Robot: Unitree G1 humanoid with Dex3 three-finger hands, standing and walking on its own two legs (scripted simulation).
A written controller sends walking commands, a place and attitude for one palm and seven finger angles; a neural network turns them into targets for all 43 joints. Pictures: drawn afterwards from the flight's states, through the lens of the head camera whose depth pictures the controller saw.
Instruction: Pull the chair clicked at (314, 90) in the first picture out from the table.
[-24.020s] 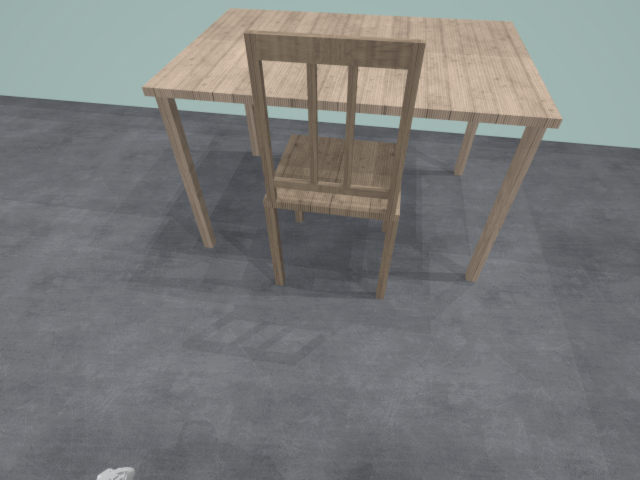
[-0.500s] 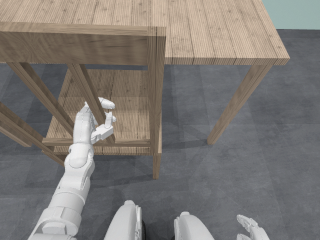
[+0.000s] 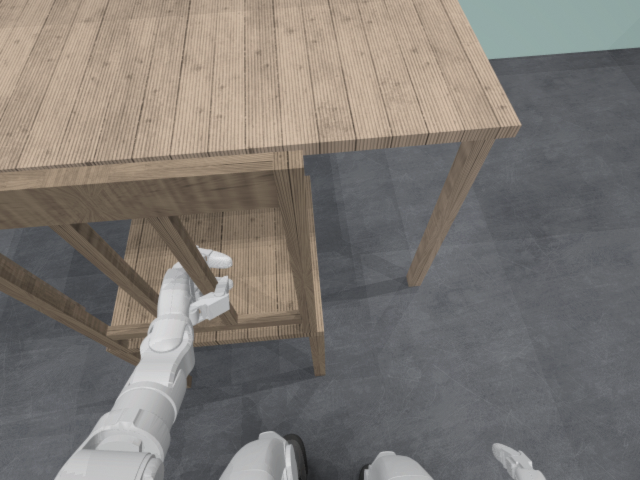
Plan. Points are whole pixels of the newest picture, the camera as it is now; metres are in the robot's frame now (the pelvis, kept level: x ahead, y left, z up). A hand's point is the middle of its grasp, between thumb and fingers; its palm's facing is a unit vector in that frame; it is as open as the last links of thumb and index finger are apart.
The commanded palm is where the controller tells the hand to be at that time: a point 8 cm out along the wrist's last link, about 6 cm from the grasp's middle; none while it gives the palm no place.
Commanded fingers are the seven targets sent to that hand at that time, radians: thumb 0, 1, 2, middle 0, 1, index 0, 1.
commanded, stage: step backward, pulling the chair out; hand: left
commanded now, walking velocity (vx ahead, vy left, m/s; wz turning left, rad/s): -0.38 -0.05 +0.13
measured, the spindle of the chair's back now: (134, 285) +0.37 +0.27 -0.05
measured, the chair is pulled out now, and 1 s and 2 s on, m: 0.10 0.26 0.44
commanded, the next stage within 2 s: none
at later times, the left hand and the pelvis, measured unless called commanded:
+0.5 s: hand (234, 347) +0.28 +0.12 -0.06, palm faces -0.03 -0.99 -0.14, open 5.3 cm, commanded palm +0.27 +0.17 -0.05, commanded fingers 0.00 0.90 0.90 -0.50 -1.45 -0.50 -1.45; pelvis -0.06 +0.01 +0.01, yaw +3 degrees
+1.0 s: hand (216, 410) +0.20 +0.13 -0.06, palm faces +0.05 -0.98 -0.18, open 5.4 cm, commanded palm +0.19 +0.19 -0.06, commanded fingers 0.00 0.90 0.90 -0.50 -1.45 -0.50 -1.45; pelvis -0.13 +0.00 +0.00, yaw +6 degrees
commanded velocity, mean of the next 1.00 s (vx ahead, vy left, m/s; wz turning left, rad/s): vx -0.38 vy -0.02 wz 0.08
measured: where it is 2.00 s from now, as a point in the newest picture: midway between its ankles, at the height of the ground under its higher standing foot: outside the picture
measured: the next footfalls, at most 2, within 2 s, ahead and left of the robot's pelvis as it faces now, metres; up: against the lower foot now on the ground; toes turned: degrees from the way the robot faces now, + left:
left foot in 0.40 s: -0.02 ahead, +0.14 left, +0.00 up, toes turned +1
left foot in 1.00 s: -0.17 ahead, +0.14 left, +0.00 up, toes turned +6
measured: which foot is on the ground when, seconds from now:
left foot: down 0.00-0.20, up 0.22-0.38, down 0.40-0.78, up 0.80-0.98, down 1.00-1.00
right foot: down 0.00-1.00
